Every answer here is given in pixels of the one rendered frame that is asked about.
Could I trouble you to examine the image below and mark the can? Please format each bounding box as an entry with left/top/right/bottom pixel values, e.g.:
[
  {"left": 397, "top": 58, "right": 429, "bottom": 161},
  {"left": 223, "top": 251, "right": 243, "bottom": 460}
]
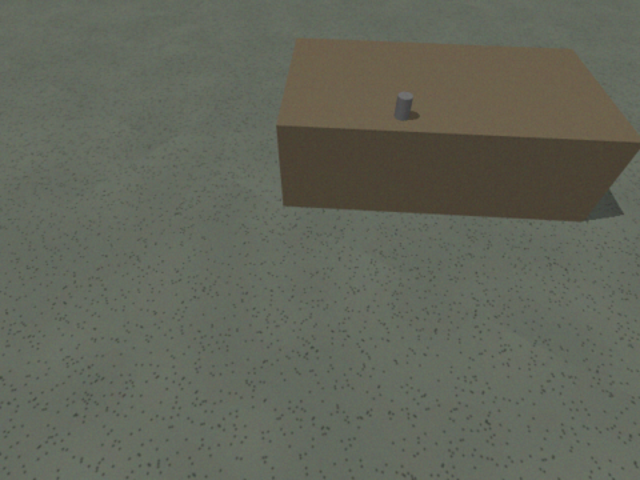
[{"left": 394, "top": 92, "right": 413, "bottom": 121}]

